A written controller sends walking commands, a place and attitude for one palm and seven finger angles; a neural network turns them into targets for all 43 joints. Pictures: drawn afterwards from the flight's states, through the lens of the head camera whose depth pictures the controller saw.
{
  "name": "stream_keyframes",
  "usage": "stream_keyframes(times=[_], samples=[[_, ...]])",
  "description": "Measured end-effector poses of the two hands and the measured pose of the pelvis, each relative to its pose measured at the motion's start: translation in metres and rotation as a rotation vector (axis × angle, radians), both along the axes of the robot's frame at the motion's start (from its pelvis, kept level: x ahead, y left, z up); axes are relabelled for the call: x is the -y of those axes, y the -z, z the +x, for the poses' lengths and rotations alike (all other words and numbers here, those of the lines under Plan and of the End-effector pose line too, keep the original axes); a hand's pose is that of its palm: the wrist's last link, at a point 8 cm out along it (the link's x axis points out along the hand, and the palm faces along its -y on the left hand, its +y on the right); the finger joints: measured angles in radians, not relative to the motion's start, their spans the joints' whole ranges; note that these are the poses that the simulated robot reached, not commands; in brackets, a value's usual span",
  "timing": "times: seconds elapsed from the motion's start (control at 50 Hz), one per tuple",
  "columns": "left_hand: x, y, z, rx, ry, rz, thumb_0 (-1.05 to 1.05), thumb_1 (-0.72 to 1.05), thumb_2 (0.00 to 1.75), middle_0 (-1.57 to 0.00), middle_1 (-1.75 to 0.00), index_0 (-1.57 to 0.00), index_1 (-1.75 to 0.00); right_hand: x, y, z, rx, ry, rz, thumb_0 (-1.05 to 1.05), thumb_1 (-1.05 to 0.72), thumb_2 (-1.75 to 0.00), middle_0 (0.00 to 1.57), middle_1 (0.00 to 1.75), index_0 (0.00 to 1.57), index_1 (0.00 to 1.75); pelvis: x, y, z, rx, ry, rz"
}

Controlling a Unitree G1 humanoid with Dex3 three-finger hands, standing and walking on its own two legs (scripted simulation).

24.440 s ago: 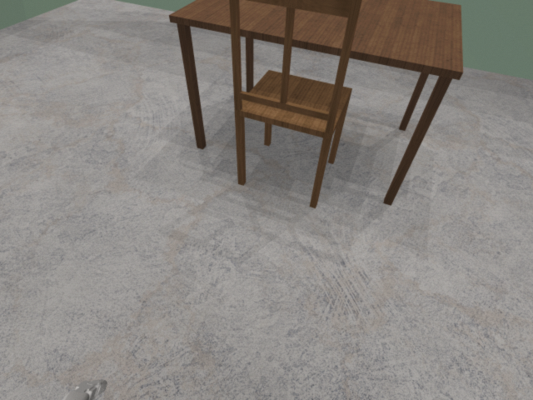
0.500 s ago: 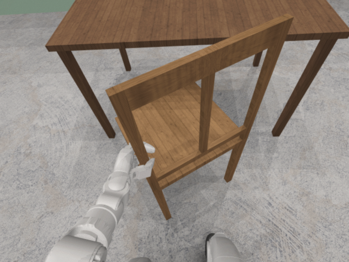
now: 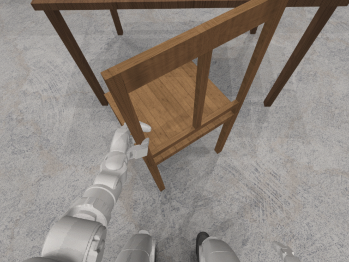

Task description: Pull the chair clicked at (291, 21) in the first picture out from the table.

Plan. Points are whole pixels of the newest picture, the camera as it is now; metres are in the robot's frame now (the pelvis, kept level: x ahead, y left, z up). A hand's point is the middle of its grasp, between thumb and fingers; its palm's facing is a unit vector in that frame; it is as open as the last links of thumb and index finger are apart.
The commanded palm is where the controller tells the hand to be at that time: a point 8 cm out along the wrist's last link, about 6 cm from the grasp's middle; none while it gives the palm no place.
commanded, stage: step backward, pulling the chair out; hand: left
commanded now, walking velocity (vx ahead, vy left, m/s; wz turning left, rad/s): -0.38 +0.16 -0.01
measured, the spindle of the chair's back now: (199, 97) +0.52 -0.07 -0.05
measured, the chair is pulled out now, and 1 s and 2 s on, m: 0.31 0.46 0.46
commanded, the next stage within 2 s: stop walking, hand still on the chair in 0.54 s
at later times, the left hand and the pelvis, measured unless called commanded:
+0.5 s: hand (136, 184) +0.28 +0.10 -0.07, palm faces -0.15 -0.96 -0.22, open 5.8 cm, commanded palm +0.29 +0.15 -0.07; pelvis -0.07 +0.03 -0.01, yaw -1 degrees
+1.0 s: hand (134, 209) +0.23 +0.10 -0.06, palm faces -0.11 -0.97 -0.21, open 5.8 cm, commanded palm +0.21 +0.15 -0.05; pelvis -0.10 +0.01 -0.01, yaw -3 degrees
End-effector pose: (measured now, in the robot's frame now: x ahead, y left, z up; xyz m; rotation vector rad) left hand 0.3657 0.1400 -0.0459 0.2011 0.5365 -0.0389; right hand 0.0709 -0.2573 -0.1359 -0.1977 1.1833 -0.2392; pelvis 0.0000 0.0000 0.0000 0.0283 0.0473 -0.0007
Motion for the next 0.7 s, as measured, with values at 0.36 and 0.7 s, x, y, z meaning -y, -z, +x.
stream_keyframes(times=[0.36, 0.7], samples=[[-0.011, 0.000, -0.071, 0.059, 0.135, 0.038, 0.03, 0.65, 0.78, -0.13, -1.19, -0.43, -1.38, -0.053, 0.006, -0.024, 0.107, -0.001, 0.053, 0.01, -0.91, -0.90, 0.20, 0.30, 0.20, 0.30, -0.029, 0.014, -0.052, 0.024, 0.042, -0.018], [-0.019, -0.003, -0.114, 0.028, 0.078, 0.037, 0.05, 0.66, 0.79, -0.12, -1.19, -0.44, -1.37, -0.019, 0.001, -0.113, 0.051, 0.043, -0.039, 0.01, -0.91, -0.90, 0.20, 0.30, 0.20, 0.30, -0.025, 0.013, -0.101, 0.035, 0.023, -0.002]])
